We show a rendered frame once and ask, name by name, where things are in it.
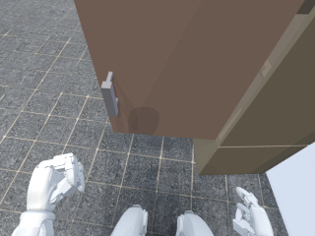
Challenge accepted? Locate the left robot forearm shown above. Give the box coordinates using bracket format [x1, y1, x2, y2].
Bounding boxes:
[11, 210, 56, 236]

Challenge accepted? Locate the right robot thigh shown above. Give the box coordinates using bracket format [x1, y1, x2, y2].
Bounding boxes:
[176, 213, 214, 236]

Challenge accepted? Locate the robot left hand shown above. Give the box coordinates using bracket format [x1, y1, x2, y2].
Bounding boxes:
[27, 152, 85, 212]

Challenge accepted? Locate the cupboard door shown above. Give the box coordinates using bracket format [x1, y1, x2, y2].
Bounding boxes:
[74, 0, 305, 141]

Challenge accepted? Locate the robot right hand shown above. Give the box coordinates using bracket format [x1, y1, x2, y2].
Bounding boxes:
[232, 187, 274, 236]

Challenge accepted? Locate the robot thigh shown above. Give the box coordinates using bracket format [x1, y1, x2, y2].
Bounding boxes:
[176, 213, 214, 236]
[110, 207, 148, 236]

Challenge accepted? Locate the handle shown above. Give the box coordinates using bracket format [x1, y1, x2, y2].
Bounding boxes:
[101, 71, 118, 117]

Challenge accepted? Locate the left robot thigh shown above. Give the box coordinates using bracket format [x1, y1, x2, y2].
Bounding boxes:
[110, 207, 148, 236]

